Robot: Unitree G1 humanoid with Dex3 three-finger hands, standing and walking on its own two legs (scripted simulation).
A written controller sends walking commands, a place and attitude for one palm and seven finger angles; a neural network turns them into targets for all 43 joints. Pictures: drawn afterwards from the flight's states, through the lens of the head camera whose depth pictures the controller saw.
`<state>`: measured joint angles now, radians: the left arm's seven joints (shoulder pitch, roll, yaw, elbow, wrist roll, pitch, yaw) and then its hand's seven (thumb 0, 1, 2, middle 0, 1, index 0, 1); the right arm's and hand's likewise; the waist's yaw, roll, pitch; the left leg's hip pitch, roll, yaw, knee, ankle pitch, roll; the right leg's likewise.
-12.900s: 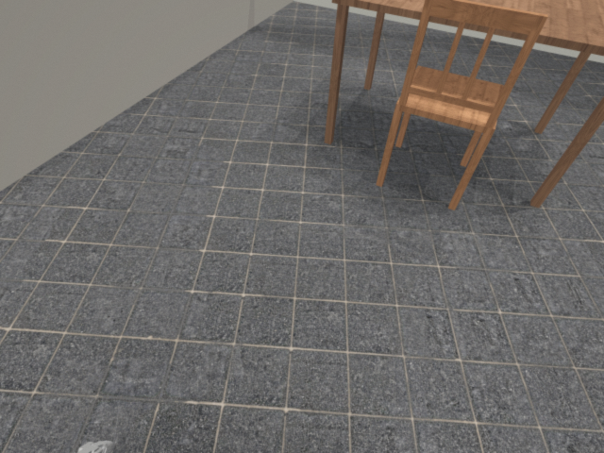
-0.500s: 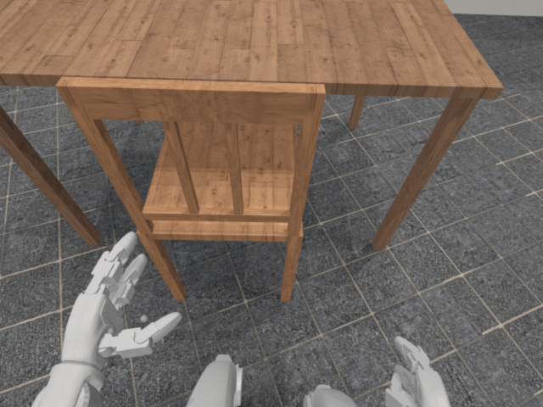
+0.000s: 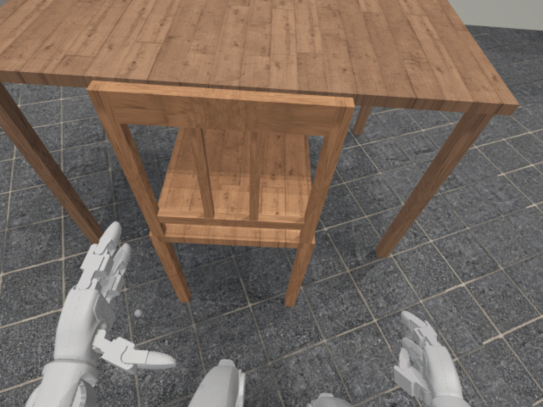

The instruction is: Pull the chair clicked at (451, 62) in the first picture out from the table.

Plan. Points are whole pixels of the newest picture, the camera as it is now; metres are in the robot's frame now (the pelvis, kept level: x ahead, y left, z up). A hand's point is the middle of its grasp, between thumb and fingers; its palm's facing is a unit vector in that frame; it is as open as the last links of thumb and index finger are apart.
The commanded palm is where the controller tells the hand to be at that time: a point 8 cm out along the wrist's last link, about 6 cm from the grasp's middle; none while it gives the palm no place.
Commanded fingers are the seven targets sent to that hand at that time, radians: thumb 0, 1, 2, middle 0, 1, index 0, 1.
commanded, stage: raise the hand toward the chair's back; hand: left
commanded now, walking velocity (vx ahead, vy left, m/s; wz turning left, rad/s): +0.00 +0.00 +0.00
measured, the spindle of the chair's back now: (203, 177) +0.51 +0.16 -0.01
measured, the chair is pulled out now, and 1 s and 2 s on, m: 0.00 0.00 0.00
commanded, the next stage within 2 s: aim the fingers beside a spindle in 0.82 s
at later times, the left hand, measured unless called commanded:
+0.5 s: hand (133, 295) +0.25 +0.20 +0.05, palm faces +0.05 -1.00 -0.05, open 16.9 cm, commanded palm +0.23 +0.25 +0.05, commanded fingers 0.00 -0.50 0.30 -0.06 -0.08 -0.06 -0.08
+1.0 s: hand (145, 294) +0.25 +0.19 +0.05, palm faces +0.05 -1.00 -0.05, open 16.9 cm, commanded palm +0.24 +0.24 +0.05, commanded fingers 0.00 -0.50 0.30 -0.06 -0.08 -0.06 -0.08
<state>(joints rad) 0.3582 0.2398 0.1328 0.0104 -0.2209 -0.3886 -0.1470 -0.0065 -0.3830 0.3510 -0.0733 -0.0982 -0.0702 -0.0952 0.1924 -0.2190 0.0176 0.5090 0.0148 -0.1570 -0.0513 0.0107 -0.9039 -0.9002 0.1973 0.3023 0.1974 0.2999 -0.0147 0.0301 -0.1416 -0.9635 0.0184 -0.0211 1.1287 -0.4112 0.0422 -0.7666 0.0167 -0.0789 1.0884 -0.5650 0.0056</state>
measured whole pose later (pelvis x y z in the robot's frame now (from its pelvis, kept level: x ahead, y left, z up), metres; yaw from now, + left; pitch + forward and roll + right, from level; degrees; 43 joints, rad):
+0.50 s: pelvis +0.01 -0.01 +0.01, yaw +0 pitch +13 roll -4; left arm 0.29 0.27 0.21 0.10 -0.28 -0.38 -0.23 -0.01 -0.50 0.30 -0.06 -0.08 -0.06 -0.08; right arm 0.25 -0.24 0.01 0.56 0.03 -0.16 -0.06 0.01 -0.90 -0.90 0.20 0.30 0.20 0.30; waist -0.03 0.04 -0.14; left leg -0.91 0.03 -0.02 1.08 -0.40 0.03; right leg -0.72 0.03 -0.08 1.04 -0.55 -0.01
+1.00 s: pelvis +0.01 -0.02 +0.01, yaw +0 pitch +14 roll -3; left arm 0.29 0.25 0.21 0.13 -0.28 -0.41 -0.24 -0.01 -0.50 0.30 -0.06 -0.08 -0.06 -0.08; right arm 0.22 -0.23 0.01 0.57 0.02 -0.16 -0.06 0.01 -0.90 -0.90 0.20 0.30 0.20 0.30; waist -0.02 0.04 -0.14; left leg -0.92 0.03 -0.03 1.08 -0.41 0.01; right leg -0.73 0.03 -0.08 1.05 -0.57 -0.02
